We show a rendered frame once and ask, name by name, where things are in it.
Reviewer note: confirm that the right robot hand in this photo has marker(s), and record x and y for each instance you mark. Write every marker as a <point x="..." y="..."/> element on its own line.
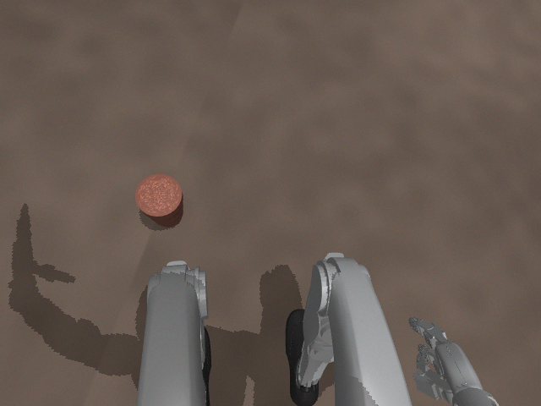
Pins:
<point x="454" y="371"/>

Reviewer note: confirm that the right robot foot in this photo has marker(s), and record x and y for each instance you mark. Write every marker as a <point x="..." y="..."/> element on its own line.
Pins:
<point x="300" y="395"/>

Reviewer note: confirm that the right robot arm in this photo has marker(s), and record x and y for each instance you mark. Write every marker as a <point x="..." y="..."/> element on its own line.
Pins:
<point x="473" y="397"/>

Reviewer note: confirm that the cup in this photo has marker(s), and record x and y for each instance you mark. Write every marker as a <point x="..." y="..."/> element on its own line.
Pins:
<point x="160" y="198"/>

